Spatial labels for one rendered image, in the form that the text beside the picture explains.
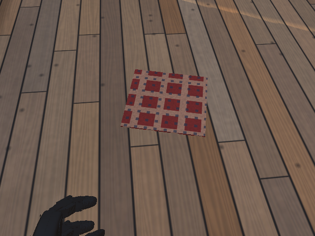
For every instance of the left robot hand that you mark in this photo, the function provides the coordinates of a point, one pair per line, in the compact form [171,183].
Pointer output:
[51,221]

